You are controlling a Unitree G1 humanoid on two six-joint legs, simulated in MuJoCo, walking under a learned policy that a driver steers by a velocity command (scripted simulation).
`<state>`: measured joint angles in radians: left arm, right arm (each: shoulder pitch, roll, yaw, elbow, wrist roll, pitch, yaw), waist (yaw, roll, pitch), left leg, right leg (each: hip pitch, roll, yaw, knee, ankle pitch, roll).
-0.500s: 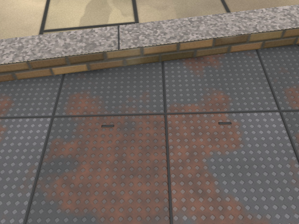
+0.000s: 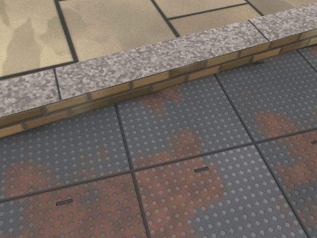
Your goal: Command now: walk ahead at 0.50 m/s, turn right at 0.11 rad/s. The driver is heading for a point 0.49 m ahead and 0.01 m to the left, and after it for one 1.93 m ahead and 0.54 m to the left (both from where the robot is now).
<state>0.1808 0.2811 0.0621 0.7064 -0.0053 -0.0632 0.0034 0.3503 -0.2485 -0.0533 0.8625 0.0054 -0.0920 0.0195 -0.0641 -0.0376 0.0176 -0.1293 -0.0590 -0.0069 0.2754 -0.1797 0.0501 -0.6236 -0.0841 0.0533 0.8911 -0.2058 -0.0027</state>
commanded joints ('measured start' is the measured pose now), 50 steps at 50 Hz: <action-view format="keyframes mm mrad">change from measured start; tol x32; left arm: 1 -90 12 -8 -85 -1 -18 -9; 50 4 109 9 -17 27 -39 4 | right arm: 1 -36 -173 -35 -62 11 -9 -10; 50 -115 -204 -51 -231 -3 29 -18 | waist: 1 5 121 -4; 13 145 -246 -388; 50 85 81 -28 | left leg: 1 21 234 -146 -123 284 153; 11 97 239 -72 222 619 66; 13 -480 20 2 855 -271 -31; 15 -659 100 -92 995 -321 -19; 28 -515 169 -49 452 272 -55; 36 -542 107 29 306 87 17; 39 -108 -1 95 247 71 91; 41 520 384 -723 129 -66 348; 50 -97 209 -279 -46 476 245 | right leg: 1 -7 -1 -21 -180 167 11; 9 119 55 -46 -391 141 -47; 11 439 86 -76 -432 158 -100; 13 1053 -308 539 -468 57 -323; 20 484 -140 217 -711 196 -248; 31 579 -148 -67 -777 234 -181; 39 654 -130 -208 -228 877 -71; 41 -39 137 -102 391 -351 21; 50 13 -2 -5 77 -41 72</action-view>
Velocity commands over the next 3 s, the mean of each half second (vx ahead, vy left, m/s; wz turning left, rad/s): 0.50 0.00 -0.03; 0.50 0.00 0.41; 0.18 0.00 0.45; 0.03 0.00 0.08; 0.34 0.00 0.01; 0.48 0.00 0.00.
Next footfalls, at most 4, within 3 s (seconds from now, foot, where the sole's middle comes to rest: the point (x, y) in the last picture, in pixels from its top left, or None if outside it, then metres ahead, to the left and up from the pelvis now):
0.24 right None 0.29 -0.15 -0.79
0.78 left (128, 216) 0.58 0.10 -0.79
1.24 right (150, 157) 0.87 0.00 -0.79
1.60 left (110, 192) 0.69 0.18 -0.79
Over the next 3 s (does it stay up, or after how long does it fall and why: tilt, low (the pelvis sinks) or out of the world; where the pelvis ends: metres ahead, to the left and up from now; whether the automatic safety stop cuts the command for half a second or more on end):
stays up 1.09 0.29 0.00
